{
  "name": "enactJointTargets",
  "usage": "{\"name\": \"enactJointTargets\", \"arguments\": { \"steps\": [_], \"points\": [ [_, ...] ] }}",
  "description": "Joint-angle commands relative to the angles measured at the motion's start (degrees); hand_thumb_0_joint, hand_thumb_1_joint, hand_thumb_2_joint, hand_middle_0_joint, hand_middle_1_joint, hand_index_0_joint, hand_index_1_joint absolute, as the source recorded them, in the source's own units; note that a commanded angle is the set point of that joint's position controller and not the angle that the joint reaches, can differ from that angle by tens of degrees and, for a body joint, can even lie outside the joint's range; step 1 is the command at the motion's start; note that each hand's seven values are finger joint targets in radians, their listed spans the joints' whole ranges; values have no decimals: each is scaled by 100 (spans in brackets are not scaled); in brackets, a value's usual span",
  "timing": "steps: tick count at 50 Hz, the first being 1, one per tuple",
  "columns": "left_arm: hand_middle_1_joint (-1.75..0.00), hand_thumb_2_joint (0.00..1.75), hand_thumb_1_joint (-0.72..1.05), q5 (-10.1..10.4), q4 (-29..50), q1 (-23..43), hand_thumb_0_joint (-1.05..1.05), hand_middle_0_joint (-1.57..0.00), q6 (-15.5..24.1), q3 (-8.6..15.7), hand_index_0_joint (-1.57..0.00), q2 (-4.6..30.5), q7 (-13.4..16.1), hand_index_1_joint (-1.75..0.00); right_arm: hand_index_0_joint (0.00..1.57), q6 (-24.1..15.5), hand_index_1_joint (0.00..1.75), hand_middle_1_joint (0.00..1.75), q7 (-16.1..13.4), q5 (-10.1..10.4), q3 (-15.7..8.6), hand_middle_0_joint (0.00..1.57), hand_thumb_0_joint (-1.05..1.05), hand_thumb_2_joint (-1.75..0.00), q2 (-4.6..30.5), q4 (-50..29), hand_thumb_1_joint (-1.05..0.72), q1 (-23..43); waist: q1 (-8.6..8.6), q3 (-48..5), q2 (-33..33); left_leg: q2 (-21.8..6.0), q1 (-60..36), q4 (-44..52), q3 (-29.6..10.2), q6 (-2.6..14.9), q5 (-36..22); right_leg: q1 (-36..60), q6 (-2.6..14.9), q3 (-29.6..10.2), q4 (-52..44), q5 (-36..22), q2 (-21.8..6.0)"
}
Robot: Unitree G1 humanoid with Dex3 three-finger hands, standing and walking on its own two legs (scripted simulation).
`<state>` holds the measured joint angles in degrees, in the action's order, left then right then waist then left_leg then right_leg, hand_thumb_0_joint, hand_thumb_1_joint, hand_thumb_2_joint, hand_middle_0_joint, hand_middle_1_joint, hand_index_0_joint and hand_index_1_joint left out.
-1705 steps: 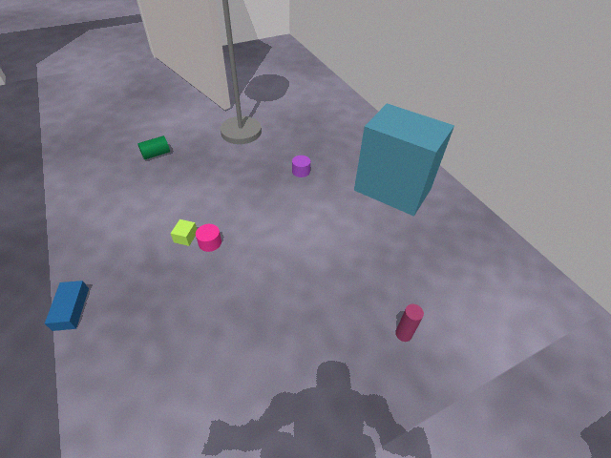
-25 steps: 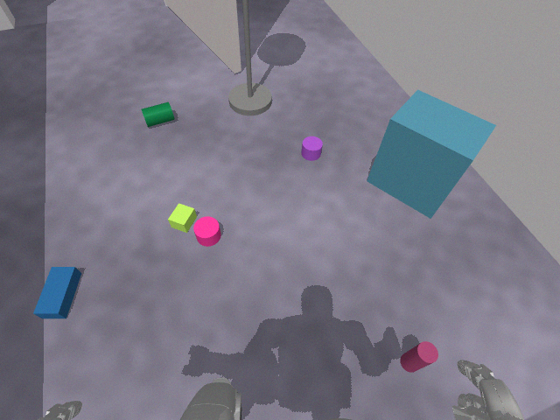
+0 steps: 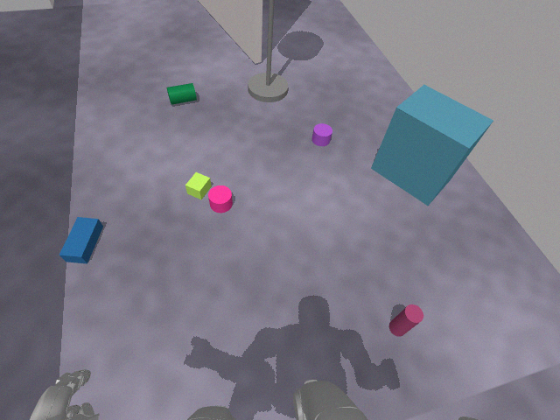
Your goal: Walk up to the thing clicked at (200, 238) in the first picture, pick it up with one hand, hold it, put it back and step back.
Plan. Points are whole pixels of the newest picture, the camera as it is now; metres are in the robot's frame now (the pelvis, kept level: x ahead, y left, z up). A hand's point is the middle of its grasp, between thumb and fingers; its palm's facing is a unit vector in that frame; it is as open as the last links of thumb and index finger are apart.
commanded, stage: step back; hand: left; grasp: from above
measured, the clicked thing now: (220, 199) +0.98 +0.22 -0.73
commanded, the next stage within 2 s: stand in 1.32 s
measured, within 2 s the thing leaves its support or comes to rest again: neither
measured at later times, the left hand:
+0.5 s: hand out of the picture -0.07 +0.27 -0.14, palm faces +0.02 -0.90 -0.43, open 7.4 cm
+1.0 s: hand out of the picture -0.02 +0.25 -0.14, palm faces +0.04 -0.93 -0.37, open 7.4 cm
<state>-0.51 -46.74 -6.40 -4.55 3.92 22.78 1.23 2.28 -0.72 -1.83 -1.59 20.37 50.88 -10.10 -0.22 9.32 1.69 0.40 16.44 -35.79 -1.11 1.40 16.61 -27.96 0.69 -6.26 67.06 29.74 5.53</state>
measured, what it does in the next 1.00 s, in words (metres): steps on the spot: right foot, then left foot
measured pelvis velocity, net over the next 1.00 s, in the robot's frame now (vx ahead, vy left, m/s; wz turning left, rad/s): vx -0.08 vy -0.02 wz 0.03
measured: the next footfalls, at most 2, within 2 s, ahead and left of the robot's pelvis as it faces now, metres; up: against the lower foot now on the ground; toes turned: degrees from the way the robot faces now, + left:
right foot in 0.18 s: -0.05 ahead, -0.13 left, +0.00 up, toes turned -1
left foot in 0.48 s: -0.09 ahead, +0.11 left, +0.00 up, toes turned -2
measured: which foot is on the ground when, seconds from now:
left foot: down 0.00-0.20, up 0.22-0.46, down 0.48-0.76, up 0.78-1.00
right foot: up 0.00-0.16, down 0.18-1.00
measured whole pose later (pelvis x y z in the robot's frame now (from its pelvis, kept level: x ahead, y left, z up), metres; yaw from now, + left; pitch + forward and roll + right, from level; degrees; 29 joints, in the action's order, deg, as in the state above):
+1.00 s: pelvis -0.08 -0.02 +0.00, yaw +2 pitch -3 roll +0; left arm -1.5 -56.2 -10.5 2.1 2.5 20.5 -0.5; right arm -0.7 0.3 -1.2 -3.1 22.5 57.5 -11.3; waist 1.4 4.8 -1.1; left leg -1.1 19.3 -38.8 -1.2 -0.1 20.9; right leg -12.4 0.6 3.5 34.0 18.9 -1.5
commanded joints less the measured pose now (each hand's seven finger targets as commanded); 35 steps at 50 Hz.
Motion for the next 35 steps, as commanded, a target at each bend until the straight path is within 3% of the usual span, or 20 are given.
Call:
{"name": "enactJointTargets", "arguments": {
  "steps": [1,3,5,7,8,9,10,11,13,14,18,20,22,23,24,25,26,29,33,35],
  "points": [
    [-30,90,90,-37,313,-276,0,-20,187,332,-20,945,18,-30,20,-153,30,30,-104,-56,-428,20,0,-90,1432,-641,-90,305,55,-775,-1031,-1409,-470,1024,-1104,1263,-2689,121,-199,-35,-195,144,-173],
    [-30,90,90,-54,318,-314,0,-20,269,291,-20,939,-3,-30,20,-157,30,30,-113,-38,-497,20,0,-90,1563,-598,-90,158,-22,-1090,-1191,-1635,-1035,880,-1249,1304,-2387,260,-189,123,-1399,157,-450],
    [-30,90,90,-68,168,-347,0,-20,379,283,-20,940,-31,-30,20,-115,30,30,-80,-47,-485,20,0,-90,1632,-563,-90,91,-115,-1349,-1206,-1403,-994,707,-1073,1141,-1831,829,-105,504,-2715,-57,-445],
    [-30,90,90,-104,-181,-843,0,-20,449,276,-20,830,-44,-30,20,-28,30,30,-38,12,-499,20,0,-90,1737,-539,-90,274,154,-1484,-1253,-1250,-539,459,-817,870,-1185,1750,72,872,-4346,-1015,-301],
    [-30,90,90,-172,-335,-1031,0,-20,501,346,-20,1037,-22,-30,20,-5,30,30,-17,44,-417,20,0,-90,1479,-530,-90,266,213,-1430,-849,-1033,237,-29,-692,568,-636,2248,164,236,-4509,-1202,-578],
    [-30,90,90,-231,-312,-1108,0,-20,546,475,-20,1528,-13,-30,20,-9,30,30,2,69,-295,20,0,-90,1095,-657,-90,257,204,-1107,616,-197,1581,-946,-333,143,874,2368,468,-1602,-4823,-449,-1576],
    [-30,90,90,-230,-92,-563,0,-20,522,584,-20,2104,-4,-30,20,9,30,30,-84,62,-362,20,0,-90,1168,-755,-90,666,435,-838,1123,145,1242,-1791,-677,-125,1725,694,1448,-2744,-5290,167,-2878],
    [-30,90,90,-221,26,-175,0,-20,557,574,-20,2078,10,-30,20,18,30,30,-89,78,-466,20,0,-90,1432,-654,-90,676,314,-450,790,20,997,-2452,-1179,-180,1553,57,1606,-2828,-5314,215,-2995],
    [-30,90,90,-190,29,178,0,-20,599,405,-20,1511,39,-30,20,-48,30,30,-54,128,-424,20,0,-90,1346,-389,-90,389,20,-294,130,328,1154,-2745,-976,-163,890,481,1113,-1290,-4679,-1085,-2098],
    [-30,90,90,-196,-5,124,0,-20,613,429,-20,1445,32,-30,20,-76,30,30,-40,123,-403,20,0,-90,1327,-326,-90,239,17,-419,343,315,1053,-2695,-809,-204,790,621,1019,-1008,-4621,-922,-1942],
    [-30,90,90,-264,-128,-267,0,-20,640,468,-20,1520,-32,-30,20,-151,30,30,75,8,-417,20,0,-90,1303,-224,-90,204,323,-423,716,120,1109,-1400,-409,-288,1000,1242,883,-1061,-4823,1160,-1770],
    [-30,90,90,-256,-213,-428,0,-20,628,462,-20,1580,-64,-30,20,-223,30,30,118,-29,-417,20,0,-90,1264,-177,-90,347,430,-358,928,81,820,-562,-233,-269,1391,1230,965,-1243,-4964,1348,-1967],
    [-30,90,90,-210,-190,-180,0,-20,563,413,-20,1601,-95,-30,20,-294,30,30,135,-13,-444,20,0,-90,1245,40,-90,-56,148,-536,896,53,-163,552,115,-125,1070,873,912,-961,-4845,983,-2002],
    [-30,90,90,-199,-166,-120,0,-20,526,343,-20,1449,-110,-30,20,-341,30,30,126,-3,-478,20,0,-90,1212,221,-90,-380,-3,-668,648,165,-767,1238,150,-39,610,767,740,-580,-4457,656,-1741],
    [-30,90,90,-197,-190,-276,0,-20,510,234,-20,1149,-114,-30,20,-393,30,30,101,-38,-563,20,0,-90,1337,339,-90,-612,-99,-829,3,-50,-1490,1635,-428,76,623,321,529,-161,-3657,309,-1430],
    [-30,90,90,-86,-142,-139,0,-20,525,121,-20,774,-146,-30,20,-435,30,30,77,-93,-644,20,0,-90,1759,308,-90,-570,-153,-834,-1221,-1286,-1554,2260,-2780,613,2323,-656,53,494,-2459,128,-684],
    [-30,90,90,-83,-206,180,0,-20,534,295,-20,1243,-103,-30,20,-442,30,30,91,-77,-671,20,0,-90,2125,206,-90,-466,-249,-378,-977,-1883,-438,2540,-3472,1187,3365,-463,48,421,-1772,295,-723],
    [-30,90,90,-36,-369,-162,0,-20,601,242,-20,1111,-168,-30,20,-556,30,30,61,-54,-510,20,0,-90,1611,105,-90,-25,64,-327,-635,-1427,-623,2200,-2302,960,1589,-216,71,279,-1769,-361,-865],
    [-30,90,90,-67,-526,-250,0,-20,655,269,-20,1055,-207,-30,20,-492,30,30,98,-63,-522,20,0,-90,1613,148,-90,-137,-72,-488,-1195,-1192,-177,1945,-1610,830,921,810,5,762,-2689,-397,-618],
    [-30,90,90,-79,-641,-466,0,-20,699,279,-20,952,-176,-30,20,-402,30,30,111,-16,-502,20,0,-90,1598,115,-90,53,133,-518,-1141,-1046,269,1501,-1204,698,757,1655,66,984,-3701,-1001,-449]
  ]
}}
